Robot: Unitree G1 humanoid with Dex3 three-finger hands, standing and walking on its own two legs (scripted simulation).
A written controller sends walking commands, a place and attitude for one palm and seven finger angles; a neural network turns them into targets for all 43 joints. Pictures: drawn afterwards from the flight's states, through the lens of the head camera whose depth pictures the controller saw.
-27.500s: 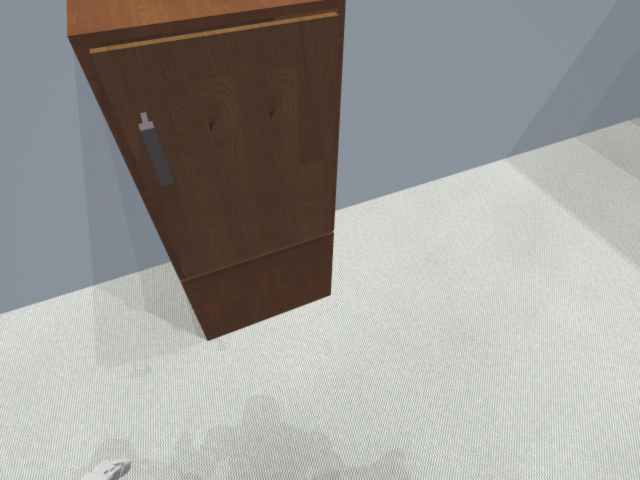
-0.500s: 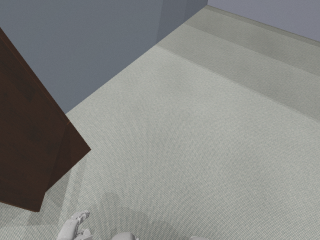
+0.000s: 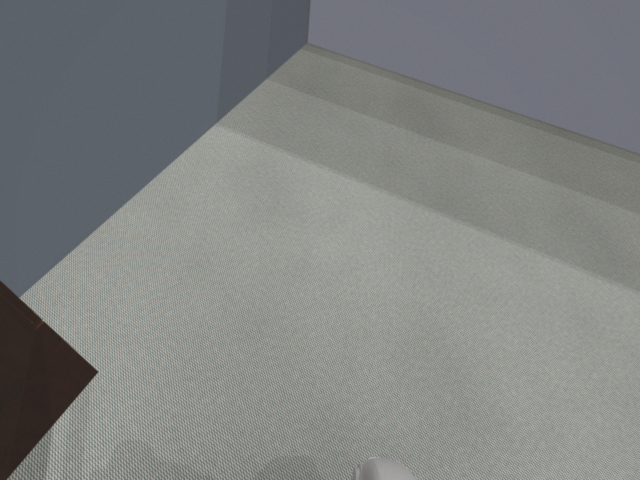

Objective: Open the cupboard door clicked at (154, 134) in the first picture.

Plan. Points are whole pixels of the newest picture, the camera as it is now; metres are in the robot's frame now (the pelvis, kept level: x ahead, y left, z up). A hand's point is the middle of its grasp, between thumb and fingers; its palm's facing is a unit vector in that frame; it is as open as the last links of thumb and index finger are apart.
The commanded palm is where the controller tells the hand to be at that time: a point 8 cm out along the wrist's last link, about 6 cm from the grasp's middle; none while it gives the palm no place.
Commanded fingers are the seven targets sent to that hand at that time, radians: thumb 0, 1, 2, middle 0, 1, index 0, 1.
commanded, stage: walk to a spot facing it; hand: left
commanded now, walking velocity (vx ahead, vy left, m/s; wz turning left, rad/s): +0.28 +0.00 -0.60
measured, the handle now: out of the picture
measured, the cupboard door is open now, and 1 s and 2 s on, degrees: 39 39 39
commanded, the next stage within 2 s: turn to face it in 1.16 s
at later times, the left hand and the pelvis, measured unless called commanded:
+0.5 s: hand (287, 348) +0.34 +0.06 -0.17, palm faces -0.29 -0.93 -0.22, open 7.4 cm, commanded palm none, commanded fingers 0.00 0.90 0.90 -0.20 -0.30 -0.20 -0.30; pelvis +0.20 -0.09 -0.01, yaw -17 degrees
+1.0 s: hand (312, 276) +0.50 +0.03 -0.19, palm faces -0.40 -0.90 -0.16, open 7.4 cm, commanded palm none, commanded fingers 0.00 0.90 0.90 -0.20 -0.30 -0.20 -0.30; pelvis +0.46 -0.15 -0.02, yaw -30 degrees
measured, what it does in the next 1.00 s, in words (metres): walks ahead, turning right: right foot, then left foot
